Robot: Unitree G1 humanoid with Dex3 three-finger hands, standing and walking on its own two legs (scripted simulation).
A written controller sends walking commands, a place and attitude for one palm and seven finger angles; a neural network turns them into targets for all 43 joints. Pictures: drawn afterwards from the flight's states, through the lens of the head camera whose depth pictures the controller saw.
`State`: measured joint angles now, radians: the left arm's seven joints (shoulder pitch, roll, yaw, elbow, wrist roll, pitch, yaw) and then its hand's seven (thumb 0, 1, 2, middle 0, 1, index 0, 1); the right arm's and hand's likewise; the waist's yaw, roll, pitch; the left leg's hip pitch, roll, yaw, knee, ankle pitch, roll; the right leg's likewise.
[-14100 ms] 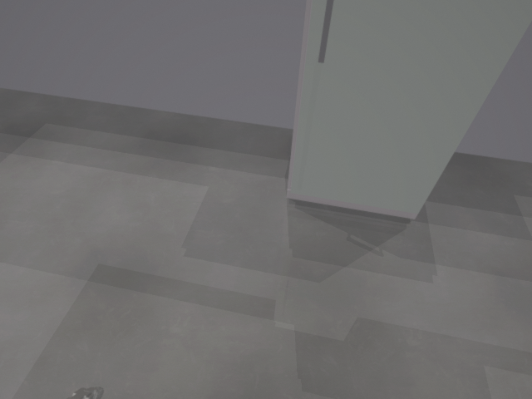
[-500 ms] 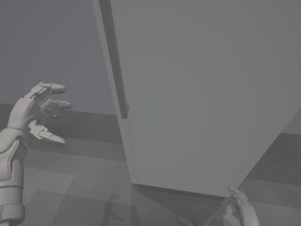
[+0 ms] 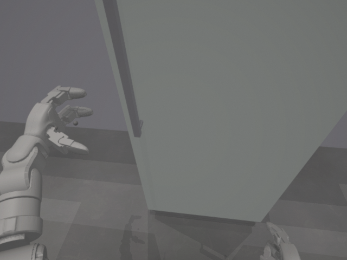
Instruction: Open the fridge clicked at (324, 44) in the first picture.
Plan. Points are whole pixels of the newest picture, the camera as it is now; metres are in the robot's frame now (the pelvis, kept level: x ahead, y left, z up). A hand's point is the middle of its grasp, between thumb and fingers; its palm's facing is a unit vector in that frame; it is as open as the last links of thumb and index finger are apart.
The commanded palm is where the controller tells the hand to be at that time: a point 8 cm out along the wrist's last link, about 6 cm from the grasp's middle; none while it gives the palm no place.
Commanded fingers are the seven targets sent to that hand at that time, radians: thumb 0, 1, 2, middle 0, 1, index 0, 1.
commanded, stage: move the hooked fingers beside the handle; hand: left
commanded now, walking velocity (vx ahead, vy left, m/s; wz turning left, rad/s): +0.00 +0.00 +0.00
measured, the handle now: (125, 59) +0.48 +0.14 +0.24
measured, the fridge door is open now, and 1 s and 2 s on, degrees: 0 0 0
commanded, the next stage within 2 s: feel for the door with the fingertips in 1.56 s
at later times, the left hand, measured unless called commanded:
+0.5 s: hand (87, 112) +0.38 +0.22 +0.16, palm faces -0.01 -1.00 -0.01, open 14.0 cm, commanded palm +0.36 +0.27 +0.17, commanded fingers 0.00 -0.50 0.30 -0.30 -1.20 -0.30 -1.20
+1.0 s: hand (97, 106) +0.41 +0.21 +0.16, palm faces -0.03 -1.00 +0.00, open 14.0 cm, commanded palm +0.38 +0.26 +0.16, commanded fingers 0.00 -0.50 0.30 -0.30 -1.20 -0.30 -1.20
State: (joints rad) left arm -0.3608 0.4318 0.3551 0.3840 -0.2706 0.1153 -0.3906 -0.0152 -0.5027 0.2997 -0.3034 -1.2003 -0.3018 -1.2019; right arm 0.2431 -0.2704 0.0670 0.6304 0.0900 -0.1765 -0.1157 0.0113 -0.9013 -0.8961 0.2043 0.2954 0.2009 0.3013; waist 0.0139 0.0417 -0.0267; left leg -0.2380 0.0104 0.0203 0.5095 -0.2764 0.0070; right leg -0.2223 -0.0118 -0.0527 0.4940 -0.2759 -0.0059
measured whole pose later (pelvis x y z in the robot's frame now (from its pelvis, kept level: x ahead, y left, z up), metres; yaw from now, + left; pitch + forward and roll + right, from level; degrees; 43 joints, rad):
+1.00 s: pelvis +0.00 +0.00 +0.00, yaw -2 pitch +3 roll +0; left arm -0.57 0.43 0.35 0.68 -0.22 0.00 -0.34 -0.01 -0.50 0.30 -0.30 -1.20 -0.30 -1.20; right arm 0.34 -0.28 0.04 0.65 0.08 -0.09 -0.08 0.01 -0.90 -0.90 0.20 0.30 0.20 0.30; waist -0.04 0.03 -0.05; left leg -0.29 0.02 0.05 0.52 -0.28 0.01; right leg -0.29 0.00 -0.02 0.51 -0.27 0.00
